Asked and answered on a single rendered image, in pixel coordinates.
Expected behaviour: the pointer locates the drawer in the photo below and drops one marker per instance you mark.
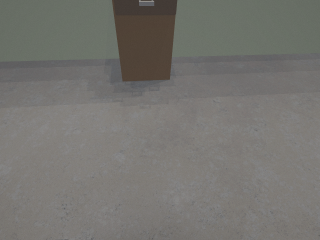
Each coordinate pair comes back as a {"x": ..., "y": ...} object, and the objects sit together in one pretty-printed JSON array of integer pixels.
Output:
[{"x": 132, "y": 8}]

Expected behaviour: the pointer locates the cabinet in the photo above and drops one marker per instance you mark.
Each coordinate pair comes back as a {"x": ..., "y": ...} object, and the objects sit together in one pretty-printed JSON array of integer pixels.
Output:
[{"x": 145, "y": 46}]

